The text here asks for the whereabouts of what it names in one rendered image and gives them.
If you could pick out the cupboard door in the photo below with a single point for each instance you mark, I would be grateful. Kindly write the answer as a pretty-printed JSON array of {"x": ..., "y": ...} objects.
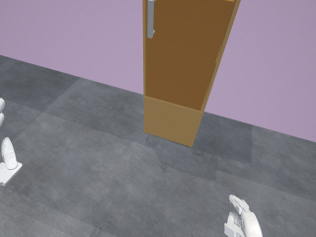
[{"x": 180, "y": 58}]

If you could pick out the right robot hand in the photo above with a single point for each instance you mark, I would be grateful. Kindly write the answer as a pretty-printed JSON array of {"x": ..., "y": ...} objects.
[{"x": 245, "y": 226}]

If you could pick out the left robot hand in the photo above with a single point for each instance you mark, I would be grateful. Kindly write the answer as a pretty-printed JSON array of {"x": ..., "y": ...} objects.
[{"x": 11, "y": 167}]

